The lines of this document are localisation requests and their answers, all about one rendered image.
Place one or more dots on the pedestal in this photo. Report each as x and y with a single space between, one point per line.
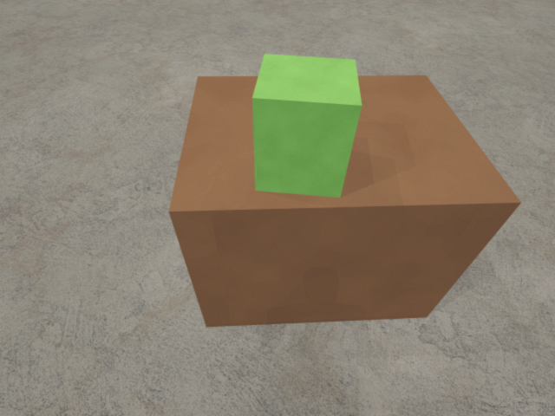
420 201

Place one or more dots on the carton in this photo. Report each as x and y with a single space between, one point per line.
305 114

